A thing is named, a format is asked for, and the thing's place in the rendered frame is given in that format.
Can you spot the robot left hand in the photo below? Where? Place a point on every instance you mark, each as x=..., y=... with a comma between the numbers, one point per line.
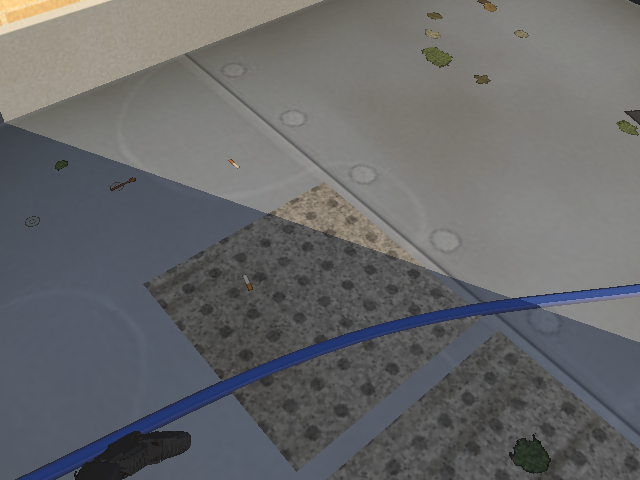
x=134, y=451

